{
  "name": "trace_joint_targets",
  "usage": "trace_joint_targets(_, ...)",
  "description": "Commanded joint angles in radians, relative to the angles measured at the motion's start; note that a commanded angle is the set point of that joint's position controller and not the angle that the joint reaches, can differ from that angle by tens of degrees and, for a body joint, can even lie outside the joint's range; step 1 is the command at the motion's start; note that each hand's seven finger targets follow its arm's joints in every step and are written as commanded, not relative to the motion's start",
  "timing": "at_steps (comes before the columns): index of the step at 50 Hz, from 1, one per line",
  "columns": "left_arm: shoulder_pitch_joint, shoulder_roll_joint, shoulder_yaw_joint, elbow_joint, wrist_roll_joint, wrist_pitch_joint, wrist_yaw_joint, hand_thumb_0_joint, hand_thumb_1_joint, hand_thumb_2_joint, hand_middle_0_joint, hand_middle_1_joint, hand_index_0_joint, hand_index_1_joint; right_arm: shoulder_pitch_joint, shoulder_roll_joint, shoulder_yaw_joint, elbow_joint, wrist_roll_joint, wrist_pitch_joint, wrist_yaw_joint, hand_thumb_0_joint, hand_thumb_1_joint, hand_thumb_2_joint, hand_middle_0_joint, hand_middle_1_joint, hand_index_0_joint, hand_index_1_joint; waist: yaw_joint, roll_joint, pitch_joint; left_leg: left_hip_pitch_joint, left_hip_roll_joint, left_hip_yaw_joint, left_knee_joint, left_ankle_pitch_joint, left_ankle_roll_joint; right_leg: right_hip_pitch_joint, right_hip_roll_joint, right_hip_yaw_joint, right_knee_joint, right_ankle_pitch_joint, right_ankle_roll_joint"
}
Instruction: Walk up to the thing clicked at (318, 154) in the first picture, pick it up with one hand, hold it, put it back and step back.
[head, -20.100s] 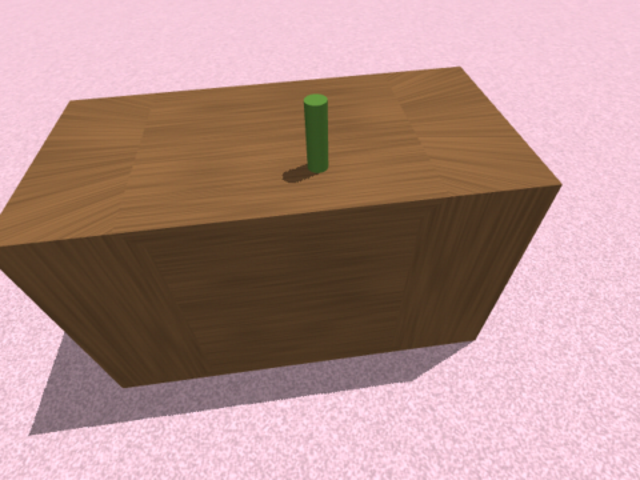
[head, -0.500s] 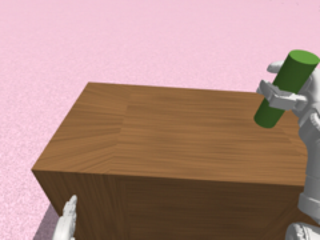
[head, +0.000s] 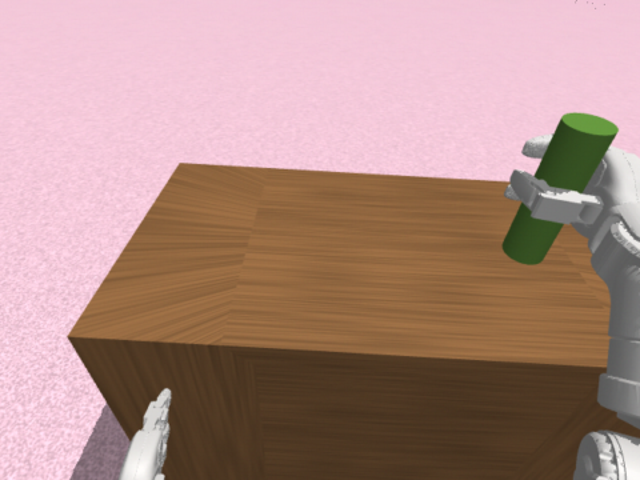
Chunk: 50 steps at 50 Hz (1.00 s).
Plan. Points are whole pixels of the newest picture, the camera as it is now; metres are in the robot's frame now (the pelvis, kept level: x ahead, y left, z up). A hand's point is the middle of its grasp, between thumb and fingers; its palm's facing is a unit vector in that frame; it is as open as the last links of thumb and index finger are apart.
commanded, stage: crouch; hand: right
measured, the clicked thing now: (551, 195) +0.36 -0.20 +0.25
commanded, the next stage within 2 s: lower in 1.20 s
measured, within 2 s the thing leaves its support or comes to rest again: neither
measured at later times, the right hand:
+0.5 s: hand (505, 210) +0.45 -0.21 +0.17, palm faces +0.21 +0.98 -0.01, open 6.2 cm
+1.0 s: hand (495, 218) +0.49 -0.22 +0.13, palm faces +0.17 +0.99 +0.02, open 6.2 cm
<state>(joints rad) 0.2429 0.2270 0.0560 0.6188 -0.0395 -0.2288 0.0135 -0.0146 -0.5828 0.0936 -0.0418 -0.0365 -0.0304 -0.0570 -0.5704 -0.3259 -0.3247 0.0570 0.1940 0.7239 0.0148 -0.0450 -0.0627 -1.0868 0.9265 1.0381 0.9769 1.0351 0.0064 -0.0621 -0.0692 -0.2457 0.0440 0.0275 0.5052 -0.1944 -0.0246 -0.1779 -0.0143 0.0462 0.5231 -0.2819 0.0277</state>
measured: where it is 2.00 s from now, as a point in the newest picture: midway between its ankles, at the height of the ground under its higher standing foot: outside the picture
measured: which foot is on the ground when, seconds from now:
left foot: down 0.00-1.00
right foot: down 0.00-1.00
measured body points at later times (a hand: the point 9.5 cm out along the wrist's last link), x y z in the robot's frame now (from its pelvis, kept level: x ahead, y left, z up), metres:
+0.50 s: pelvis +0.00 +0.00 -0.01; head +0.01 +0.01 +0.44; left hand +0.14 +0.26 -0.08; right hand +0.44 -0.26 +0.18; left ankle +0.05 +0.13 -0.73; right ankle +0.01 -0.14 -0.73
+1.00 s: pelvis +0.02 -0.01 -0.01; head +0.06 -0.01 +0.44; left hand +0.16 +0.26 -0.08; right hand +0.48 -0.27 +0.13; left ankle +0.05 +0.13 -0.73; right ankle +0.01 -0.14 -0.73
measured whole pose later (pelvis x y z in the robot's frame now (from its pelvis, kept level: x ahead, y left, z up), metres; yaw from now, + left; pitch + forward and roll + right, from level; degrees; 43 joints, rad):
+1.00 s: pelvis +0.02 -0.01 -0.01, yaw +3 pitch +8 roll +1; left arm 0.26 0.22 0.02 0.53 0.00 -0.19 0.05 -0.01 -0.57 0.08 -0.06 -0.04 -0.05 -0.05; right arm -0.78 -0.47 -0.41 0.97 0.12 -0.08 0.12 -0.04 -0.08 -1.06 0.91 1.05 0.97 1.03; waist 0.10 -0.01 -0.08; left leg -0.52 0.02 -0.01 0.60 -0.23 -0.03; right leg -0.44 -0.04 0.01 0.65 -0.35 0.02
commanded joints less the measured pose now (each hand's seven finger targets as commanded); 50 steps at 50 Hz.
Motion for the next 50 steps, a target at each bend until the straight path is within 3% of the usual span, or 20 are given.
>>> trace_joint_targets(1,-0.093,0.117,0.047,-0.125,-0.001,-0.082,0.008,0.000,-0.571,0.066,-0.049,-0.041,-0.040,-0.051,-0.412,-0.218,-0.070,-0.014,0.009,-0.103,0.016,0.000,-0.466,-1.270,1.346,1.395,1.369,1.395,0.029,0.058,-0.078,0.013,-0.036,0.045,-0.105,-0.026,0.004,-0.064,0.032,-0.042,-0.113,0.005,-0.044)
trace_joint_targets(5,-0.072,0.076,0.021,-0.155,0.005,-0.113,0.009,0.000,-0.586,0.079,-0.051,-0.041,-0.039,-0.054,-0.584,-0.292,-0.121,-0.029,0.004,-0.242,-0.004,0.000,-0.507,-1.265,1.361,1.390,1.379,1.389,0.031,0.095,-0.174,0.039,-0.025,0.030,-0.083,0.007,-0.006,-0.047,0.032,-0.053,-0.071,0.035,-0.050)
trace_joint_targets(7,-0.071,0.102,0.052,-0.156,0.010,-0.133,0.020,0.000,-0.586,0.078,-0.051,-0.040,-0.039,-0.052,-0.612,-0.291,-0.119,-0.001,-0.005,-0.316,-0.018,0.000,-0.535,-1.277,1.382,1.403,1.398,1.403,0.037,0.061,-0.210,0.033,-0.028,0.025,-0.053,0.043,-0.001,-0.036,0.026,-0.056,-0.052,0.060,-0.044)
trace_joint_targets(12,-0.100,0.122,0.045,-0.216,0.024,-0.142,0.038,0.000,-0.594,0.091,-0.048,-0.041,-0.033,-0.057,-0.710,-0.316,-0.091,0.085,-0.050,-0.464,-0.032,0.000,-0.498,-1.286,1.385,1.417,1.403,1.417,0.032,0.023,-0.333,0.052,-0.028,0.015,-0.012,0.084,0.010,-0.033,0.019,-0.048,-0.023,0.103,-0.035)
trace_joint_targets(14,-0.094,0.092,0.018,-0.158,0.027,-0.128,0.042,0.000,-0.588,0.087,-0.049,-0.042,-0.035,-0.057,-0.700,-0.279,-0.052,0.212,-0.061,-0.496,-0.025,0.000,-0.485,-1.294,1.387,1.425,1.406,1.425,0.034,0.002,-0.284,0.025,-0.030,0.015,-0.010,0.074,0.013,-0.065,0.018,-0.047,-0.020,0.096,-0.031)
trace_joint_targets(19,-0.092,0.083,0.004,-0.110,0.032,-0.120,0.047,0.000,-0.569,0.066,-0.051,-0.040,-0.042,-0.049,-0.652,-0.328,-0.078,0.448,-0.072,-0.583,0.014,0.000,-0.448,-1.274,1.359,1.405,1.380,1.405,0.032,-0.005,-0.269,-0.010,-0.033,0.012,-0.007,0.063,0.014,-0.124,0.016,-0.046,-0.015,0.083,-0.028)
trace_joint_targets(22,-0.124,0.093,0.000,-0.176,0.032,-0.122,0.044,0.000,-0.570,0.062,-0.053,-0.037,-0.044,-0.046,-0.706,-0.399,-0.114,0.445,-0.072,-0.649,0.029,0.000,-0.417,-1.266,1.340,1.394,1.363,1.394,0.030,-0.003,-0.329,0.020,-0.030,0.005,-0.003,0.079,0.014,-0.132,0.018,-0.050,-0.014,0.099,-0.028)
trace_joint_targets(25,-0.114,0.115,0.008,-0.228,0.031,-0.115,0.048,0.000,-0.565,0.058,-0.054,-0.041,-0.047,-0.047,-0.719,-0.413,-0.121,0.462,-0.063,-0.704,0.041,0.000,-0.434,-1.268,1.345,1.395,1.368,1.395,0.057,0.036,-0.320,0.001,-0.040,0.006,-0.001,0.088,0.010,-0.124,0.011,-0.050,-0.011,0.094,-0.032)
trace_joint_targets(26,-0.012,0.057,-0.024,-0.137,0.032,-0.105,0.045,0.000,-0.568,0.061,-0.054,-0.039,-0.046,-0.047,-0.705,-0.367,-0.081,0.498,-0.064,-0.720,0.056,0.000,-0.441,-1.253,1.337,1.379,1.357,1.379,0.072,0.003,-0.308,-0.015,-0.039,0.005,0.005,0.107,0.011,-0.112,0.014,-0.056,-0.007,0.108,-0.031)
trace_joint_targets(27,-0.064,0.066,-0.031,-0.229,0.028,-0.109,0.045,0.000,-0.574,0.065,-0.055,-0.040,-0.045,-0.050,-0.715,-0.379,-0.095,0.503,-0.057,-0.740,0.058,0.000,-0.440,-1.250,1.331,1.374,1.351,1.374,0.073,0.048,-0.329,0.003,-0.038,0.002,0.000,0.107,0.005,-0.125,0.016,-0.057,-0.004,0.104,-0.038)
trace_joint_targets(28,-0.077,0.107,0.004,-0.261,0.026,-0.108,0.052,0.000,-0.577,0.067,-0.055,-0.038,-0.044,-0.050,-0.710,-0.415,-0.117,0.487,-0.054,-0.755,0.062,0.000,-0.458,-1.249,1.336,1.373,1.355,1.373,0.071,0.057,-0.354,0.008,-0.038,0.003,0.005,0.117,0.004,-0.112,0.013,-0.056,-0.004,0.112,-0.038)
trace_joint_targets(32,0.061,0.106,0.027,-0.146,0.030,-0.077,0.053,0.000,-0.575,0.067,-0.054,-0.040,-0.043,-0.051,-0.708,-0.391,-0.084,0.548,-0.055,-0.790,0.078,0.000,-0.472,-1.219,1.317,1.341,1.331,1.341,0.095,-0.049,-0.329,-0.081,-0.044,0.001,0.028,0.183,0.016,-0.068,0.011,-0.054,0.013,0.193,-0.024)
trace_joint_targets(34,-0.001,0.151,0.047,-0.216,0.031,-0.072,0.054,0.000,-0.576,0.066,-0.055,-0.039,-0.043,-0.050,-0.719,-0.434,-0.118,0.534,-0.052,-0.808,0.074,0.000,-0.482,-1.192,1.297,1.312,1.308,1.312,0.080,-0.029,-0.368,-0.062,-0.044,0.003,0.032,0.198,0.016,-0.072,0.009,-0.050,0.026,0.218,-0.023)
trace_joint_targets(37,-0.046,0.106,0.004,-0.223,0.030,-0.059,0.051,0.000,-0.578,0.068,-0.052,-0.038,-0.040,-0.050,-0.740,-0.404,-0.104,0.565,-0.054,-0.836,0.079,0.000,-0.467,-1.170,1.277,1.289,1.287,1.289,0.072,-0.009,-0.381,-0.045,-0.041,0.001,0.041,0.216,0.017,-0.101,0.012,-0.051,0.039,0.225,-0.027)
trace_joint_targets(38,-0.089,0.137,0.028,-0.280,0.027,-0.062,0.059,0.000,-0.584,0.072,-0.054,-0.038,-0.040,-0.053,-0.765,-0.408,-0.100,0.550,-0.049,-0.853,0.079,0.000,-0.490,-1.163,1.276,1.279,1.283,1.279,0.088,-0.001,-0.397,-0.046,-0.045,0.004,0.045,0.212,0.016,-0.091,0.005,-0.046,0.042,0.231,-0.024)
trace_joint_targets(39,-0.080,0.095,-0.013,-0.264,0.029,-0.056,0.056,0.000,-0.581,0.071,-0.053,-0.038,-0.040,-0.052,-0.764,-0.400,-0.094,0.560,-0.054,-0.863,0.085,0.000,-0.471,-1.168,1.277,1.286,1.287,1.286,0.074,-0.027,-0.434,-0.031,-0.043,0.003,0.050,0.228,0.018,-0.081,0.007,-0.048,0.048,0.253,-0.022)
trace_joint_targets(41,-0.082,0.152,0.035,-0.291,0.026,-0.046,0.068,0.000,-0.586,0.076,-0.054,-0.038,-0.039,-0.053,-0.762,-0.436,-0.109,0.555,-0.052,-0.880,0.090,0.000,-0.484,-1.187,1.289,1.302,1.300,1.302,0.077,-0.001,-0.463,-0.029,-0.047,0.008,0.060,0.242,0.018,-0.064,0.002,-0.043,0.054,0.279,-0.020)
trace_joint_targets(43,0.009,0.091,-0.016,-0.199,0.027,-0.024,0.057,0.000,-0.582,0.075,-0.054,-0.040,-0.040,-0.055,-0.691,-0.403,-0.093,0.640,-0.052,-0.882,0.100,0.000,-0.520,-1.195,1.306,1.311,1.314,1.311,0.071,-0.038,-0.385,-0.052,-0.049,0.007,0.056,0.220,0.021,-0.102,0.006,-0.047,0.048,0.262,-0.018)
trace_joint_targets(47,0.021,0.117,0.015,-0.208,0.030,-0.002,0.052,0.000,-0.578,0.068,-0.054,-0.037,-0.041,-0.050,-0.704,-0.471,-0.145,0.643,-0.054,-0.897,0.095,0.000,-0.495,-1.191,1.295,1.308,1.305,1.308,0.067,-0.055,-0.397,-0.048,-0.046,-0.002,0.069,0.257,0.021,-0.128,0.011,-0.057,0.066,0.290,-0.017)
trace_joint_targets(50,-0.014,0.137,0.030,-0.245,0.031,0.003,0.045,0.000,-0.580,0.069,-0.054,-0.036,-0.039,-0.050,-0.665,-0.435,-0.136,0.704,-0.055,-0.907,0.088,0.000,-0.523,-1.194,1.306,1.312,1.313,1.312,0.084,-0.003,-0.359,-0.058,-0.050,0.000,0.070,0.239,0.020,-0.173,0.006,-0.055,0.069,0.253,-0.020)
